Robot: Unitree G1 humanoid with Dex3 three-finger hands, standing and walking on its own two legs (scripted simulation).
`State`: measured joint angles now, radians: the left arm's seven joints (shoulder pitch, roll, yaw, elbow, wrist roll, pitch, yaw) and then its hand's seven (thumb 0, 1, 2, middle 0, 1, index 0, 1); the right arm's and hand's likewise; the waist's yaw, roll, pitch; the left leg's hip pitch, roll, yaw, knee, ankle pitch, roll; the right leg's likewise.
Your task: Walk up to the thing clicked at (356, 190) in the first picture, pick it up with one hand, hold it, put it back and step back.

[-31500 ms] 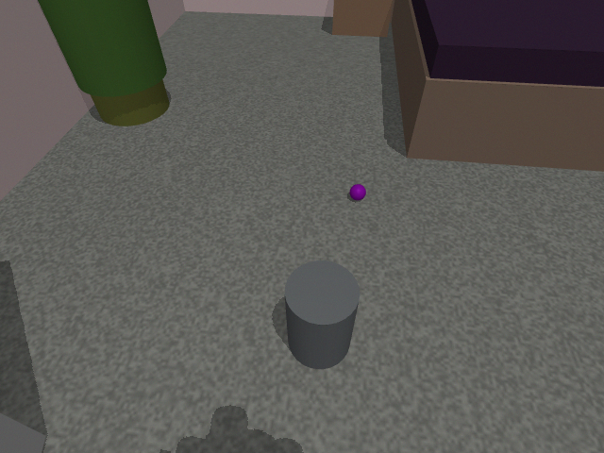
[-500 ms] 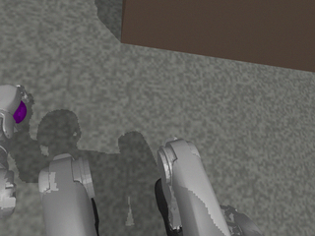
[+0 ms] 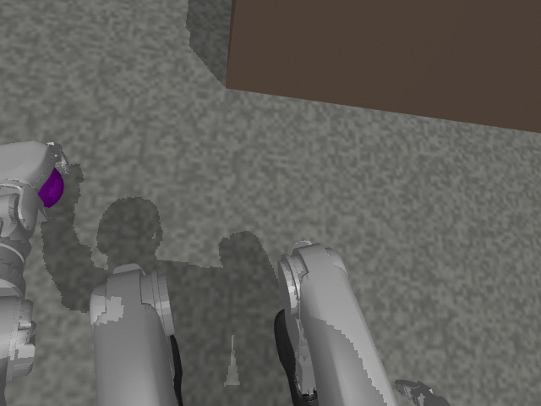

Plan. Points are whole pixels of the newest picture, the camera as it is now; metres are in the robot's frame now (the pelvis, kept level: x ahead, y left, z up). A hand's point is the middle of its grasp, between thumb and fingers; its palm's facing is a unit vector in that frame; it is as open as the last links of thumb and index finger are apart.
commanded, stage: lift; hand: left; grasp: from above
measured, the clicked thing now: (33, 185) +0.46 +0.32 -0.15
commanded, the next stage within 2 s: hold in 1.46 s
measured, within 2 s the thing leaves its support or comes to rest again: neither
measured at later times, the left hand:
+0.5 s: hand out of the picture +0.38 +0.31 +0.01, palm faces -0.41 -0.11 -0.90, open 9.1 cm
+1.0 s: hand out of the picture +0.34 +0.29 +0.22, palm faces -0.43 -0.13 -0.89, open 9.1 cm
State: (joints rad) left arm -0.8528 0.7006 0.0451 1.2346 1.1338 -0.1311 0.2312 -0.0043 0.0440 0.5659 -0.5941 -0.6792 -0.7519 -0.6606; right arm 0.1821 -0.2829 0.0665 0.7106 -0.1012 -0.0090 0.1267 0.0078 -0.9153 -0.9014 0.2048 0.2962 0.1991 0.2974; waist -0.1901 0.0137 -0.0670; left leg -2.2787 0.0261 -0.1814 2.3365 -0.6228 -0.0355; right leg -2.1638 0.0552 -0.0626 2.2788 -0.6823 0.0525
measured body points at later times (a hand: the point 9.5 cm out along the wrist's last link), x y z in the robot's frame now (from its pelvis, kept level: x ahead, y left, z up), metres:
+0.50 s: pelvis +0.00 +0.01 +0.11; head +0.17 +0.06 +0.53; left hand +0.40 +0.32 +0.07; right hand +0.14 -0.25 -0.01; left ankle +0.09 +0.14 -0.31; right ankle +0.10 -0.13 -0.31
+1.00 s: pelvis +0.03 +0.01 +0.29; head +0.12 +0.03 +0.74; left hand +0.36 +0.29 +0.27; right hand +0.18 -0.24 +0.17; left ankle +0.09 +0.14 -0.31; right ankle +0.10 -0.13 -0.31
